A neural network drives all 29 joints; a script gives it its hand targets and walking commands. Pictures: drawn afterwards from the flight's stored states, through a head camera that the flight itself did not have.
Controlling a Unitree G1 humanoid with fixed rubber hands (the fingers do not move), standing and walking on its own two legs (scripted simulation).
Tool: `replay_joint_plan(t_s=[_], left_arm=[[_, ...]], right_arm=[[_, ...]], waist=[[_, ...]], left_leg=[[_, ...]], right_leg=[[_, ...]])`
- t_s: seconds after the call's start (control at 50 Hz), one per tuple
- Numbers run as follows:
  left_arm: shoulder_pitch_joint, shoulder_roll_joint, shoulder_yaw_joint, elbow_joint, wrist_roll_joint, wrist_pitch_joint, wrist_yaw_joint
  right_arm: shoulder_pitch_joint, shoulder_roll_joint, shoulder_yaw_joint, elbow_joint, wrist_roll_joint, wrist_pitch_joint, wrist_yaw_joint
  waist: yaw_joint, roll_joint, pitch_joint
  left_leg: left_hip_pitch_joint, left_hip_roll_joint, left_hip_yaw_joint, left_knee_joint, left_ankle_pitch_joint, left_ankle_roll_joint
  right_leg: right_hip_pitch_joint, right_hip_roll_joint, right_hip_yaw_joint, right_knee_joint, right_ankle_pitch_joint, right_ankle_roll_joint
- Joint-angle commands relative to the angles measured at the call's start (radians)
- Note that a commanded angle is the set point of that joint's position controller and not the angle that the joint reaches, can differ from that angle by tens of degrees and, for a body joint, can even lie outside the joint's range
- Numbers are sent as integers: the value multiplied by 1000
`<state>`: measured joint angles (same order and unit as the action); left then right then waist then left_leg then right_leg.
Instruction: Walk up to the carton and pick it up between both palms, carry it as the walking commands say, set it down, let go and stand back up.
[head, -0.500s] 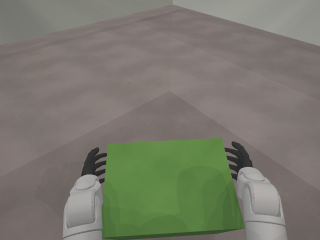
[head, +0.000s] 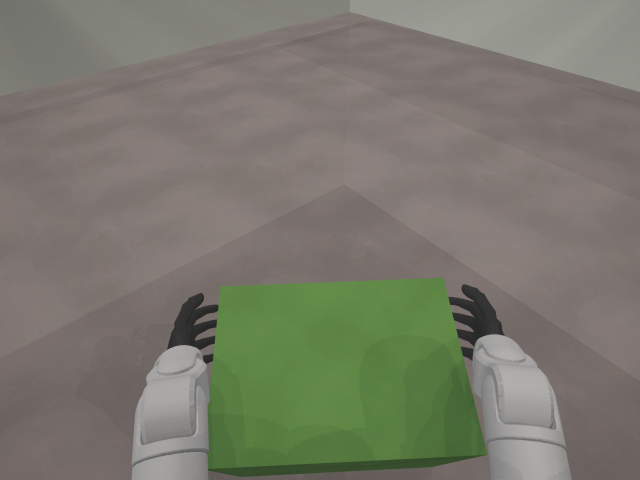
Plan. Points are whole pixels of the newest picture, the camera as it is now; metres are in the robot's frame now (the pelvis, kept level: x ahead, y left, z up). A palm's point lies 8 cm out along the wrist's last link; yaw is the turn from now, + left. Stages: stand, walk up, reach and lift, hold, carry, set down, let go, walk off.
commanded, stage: carry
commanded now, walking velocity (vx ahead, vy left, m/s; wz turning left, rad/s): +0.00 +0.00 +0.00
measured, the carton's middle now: (334, 384) +0.29 +0.00 -0.05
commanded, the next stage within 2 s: hold in 0.52 s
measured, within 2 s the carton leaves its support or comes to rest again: neither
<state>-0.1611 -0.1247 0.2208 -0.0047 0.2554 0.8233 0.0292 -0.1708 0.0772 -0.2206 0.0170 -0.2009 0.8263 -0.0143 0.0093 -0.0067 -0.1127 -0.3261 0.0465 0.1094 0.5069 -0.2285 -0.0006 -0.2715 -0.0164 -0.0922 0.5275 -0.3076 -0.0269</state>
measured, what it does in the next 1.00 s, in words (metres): stands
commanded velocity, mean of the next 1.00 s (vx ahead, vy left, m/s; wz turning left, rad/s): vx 0.00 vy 0.00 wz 0.00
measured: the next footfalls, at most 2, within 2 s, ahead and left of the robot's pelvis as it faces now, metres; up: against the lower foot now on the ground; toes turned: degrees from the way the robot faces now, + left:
none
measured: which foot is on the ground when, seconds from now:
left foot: down 0.00-1.00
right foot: down 0.00-1.00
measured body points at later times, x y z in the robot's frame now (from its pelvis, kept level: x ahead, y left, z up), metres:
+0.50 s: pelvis +0.00 +0.00 +0.00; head -0.02 +0.00 +0.45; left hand +0.29 +0.18 +0.05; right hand +0.30 -0.19 +0.05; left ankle +0.02 +0.12 -0.74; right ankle -0.02 -0.10 -0.74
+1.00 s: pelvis -0.03 +0.01 +0.01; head -0.09 +0.03 +0.46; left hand +0.29 +0.19 +0.07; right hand +0.30 -0.19 +0.09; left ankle +0.01 +0.13 -0.74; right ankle -0.02 -0.10 -0.74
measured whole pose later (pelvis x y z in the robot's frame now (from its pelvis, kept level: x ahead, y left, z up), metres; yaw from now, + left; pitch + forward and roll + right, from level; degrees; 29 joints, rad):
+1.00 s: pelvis -0.03 +0.01 +0.01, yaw -6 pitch -6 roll +1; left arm -0.40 -0.10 0.37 0.37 0.35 0.72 -0.08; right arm -0.49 0.01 -0.37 0.54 -0.37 0.65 0.11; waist 0.10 -0.04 -0.03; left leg -0.06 -0.02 -0.02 0.28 -0.12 0.00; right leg -0.07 0.03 0.08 0.34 -0.17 -0.01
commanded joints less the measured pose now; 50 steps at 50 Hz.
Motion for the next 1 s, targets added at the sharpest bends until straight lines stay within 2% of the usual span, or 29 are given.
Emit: replay_joint_plan(t_s=[0.0, 0.02, 0.04, 0.06, 0.08, 0.1, 0.12, 0.16, 0.18, 0.2, 0.22, 0.24, 0.26, 0.3, 0.34, 0.44, 0.5, 0.52, 0.54, 0.56, 0.62, 0.64, 0.68, 0.72, 0.76, 0.8, 0.82, 0.88, 0.98], left_arm=[[-413, -667, -470, 136, -249, -56, -278], [-475, -741, -704, -220, -416, -34, -287], [-488, -723, -595, -61, -348, -19, -287], [-492, -754, -648, -122, -366, 4, -284], [-463, -690, -523, 33, -285, -12, -284], [-479, -713, -667, -193, -398, 0, -284], [-465, -648, -502, 53, -274, -14, -284], [-479, -720, -673, -209, -398, -15, -282], [-636, -688, -620, -139, -400, -12, -277], [-440, -722, -586, 24, -346, 8, -279], [-429, -587, -417, 164, -226, -54, -284], [-466, -667, -571, -72, -319, -69, -289], [-465, -691, -562, -25, -306, -71, -301], [-509, -784, -739, -244, -461, 21, -292], [-341, -628, -384, 314, -148, -58, -285], [-686, -792, -728, -259, -456, -26, -293], [-388, -622, -445, 200, -202, -64, -290], [-310, -693, -565, 94, -219, -88, -304], [-405, -728, -568, 80, -250, -117, -325], [-437, -734, -557, 65, -246, -156, -332], [-549, -729, -608, -34, -298, -224, -334], [-590, -707, -635, -30, -287, -221, -329], [-620, -674, -509, 79, -242, -202, -325], [-614, -718, -501, 172, -253, -186, -353], [-641, -725, -456, 224, -206, -183, -361], [-704, -743, -422, 315, -215, -167, -378], [-787, -776, -441, 302, -215, -171, -381], [-880, -845, -436, 283, -265, -174, -392], [-844, -751, -283, 427, -184, -147, -394]], right_arm=[[-364, 731, 451, 149, 175, -52, 249], [-430, 787, 662, -221, 326, -33, 251], [-415, 776, 542, -21, 277, -18, 246], [-475, 761, 602, -142, 301, -3, 253], [-434, 740, 478, 45, 230, -11, 255], [-433, 789, 630, -165, 317, 1, 253], [-425, 758, 495, 68, 227, -16, 254], [-432, 802, 639, -178, 329, -8, 247], [-676, 752, 614, -178, 347, -15, 238], [-419, 765, 566, 8, 268, 1, 240], [-404, 702, 441, 150, 157, -52, 244], [-420, 771, 598, -44, 242, -62, 251], [-408, 778, 533, 4, 235, -59, 257], [-597, 848, 729, -332, 418, 20, 253], [-345, 690, 348, 325, 95, -56, 265], [-577, 890, 664, -175, 375, -15, 267], [-297, 698, 387, 238, 110, -62, 252], [-193, 759, 475, 213, 147, -74, 260], [-310, 742, 481, 107, 141, -125, 262], [-382, 798, 518, 84, 152, -153, 272], [-501, 815, 598, 12, 199, -213, 288], [-503, 854, 627, 34, 201, -200, 295], [-530, 790, 523, 122, 141, -196, 307], [-696, 823, 562, 121, 191, -175, 324], [-657, 832, 486, 261, 171, -183, 356], [-679, 834, 414, 387, 118, -187, 377], [-732, 778, 344, 448, 108, -197, 389], [-807, 876, 341, 475, 108, -212, 420], [-824, 827, 222, 603, 50, -217, 406]], waist=[[-1, -68, -233], [6, -17, -232], [1, 0, -211], [-5, 63, -174], [-4, -13, -160], [-8, -2, -161], [-6, -31, -200], [5, -45, -206], [4, 8, -234], [3, -12, -215], [5, -147, -166], [5, -68, -203], [7, -95, -243], [6, 18, -300], [12, 48, -232], [-8, 5, -228], [4, -4, -208], [41, 37, -82], [-49, 26, -114], [-12, -55, -104], [8, -35, -267], [15, -125, -265], [11, -4, -108], [90, -98, -133], [53, 43, -42], [41, -51, -6], [14, 49, -25], [108, 20, -147], [88, 39, -8]], left_leg=[[110, 114, -81, -29, 272, 34], [111, 118, -85, -22, 261, 24], [111, 122, -85, -27, 253, 22], [101, 104, -93, -45, 183, 23], [93, 108, -85, -49, 116, 24], [136, 104, -85, -27, 138, 27], [88, 90, -79, -25, 105, 20], [150, 95, -76, -45, 136, 19], [135, 97, -79, -39, 167, 32], [93, 75, -55, -16, 143, 31], [74, 80, -61, -12, 170, 14], [78, 81, -75, -24, 162, 13], [91, 89, -53, -13, 261, 17], [184, 108, -60, -10, 328, 21], [114, 117, -86, -27, 265, 32], [187, 121, -79, -19, 291, 22], [167, 123, -97, -12, 318, 28], [418, -129, -141, -121, 347, 14], [407, -136, -153, -137, 433, -7], [428, -118, -154, -164, 547, 17], [456, -112, -185, -185, 590, 9], [536, -135, -151, -196, 478, -2], [386, -128, -147, -242, 258, 4], [382, -132, -132, -245, 94, 2], [432, -122, -135, -262, 60, 3], [432, -114, -135, -277, -20, 0], [444, -109, -139, -273, -78, -21], [396, -100, -149, -290, -124, -9], [319, -92, -125, -305, -159, -5]], right_leg=[[84, -136, 90, -52, 390, -22], [111, -131, 92, -46, 376, -18], [64, -131, 88, -56, 331, -21], [22, -147, 113, -76, 257, -26], [5, -121, 105, -96, 187, -13], [-15, -145, 134, -117, 234, -11], [44, -149, 118, -125, 225, -14], [22, -130, 106, -110, 218, -27], [64, -128, 112, -92, 253, -22], [70, -150, 118, -104, 307, -9], [85, -162, 124, -97, 508, 15], [127, -154, 113, -88, 438, -9], [159, -152, 89, -45, 527, -18], [90, -119, 79, -48, 376, -8], [80, -119, 104, -59, 280, -14], [28, -121, 100, -73, 375, -15], [36, -120, 99, -59, 306, -16], [78, 90, 182, -220, 361, 9], [113, 78, 171, -220, 473, 15], [128, 78, 147, -254, 554, 24], [275, 67, 181, -229, 679, 33], [231, 85, 181, -265, 584, 39], [200, 87, 159, -280, 341, 40], [154, 76, 150, -323, 78, 36], [54, 81, 151, -321, 89, 18], [46, 84, 150, -349, -3, 3], [17, 91, 149, -323, -13, -8], [89, 104, 149, -283, -9, 5], [79, 61, 168, -303, -78, 0]])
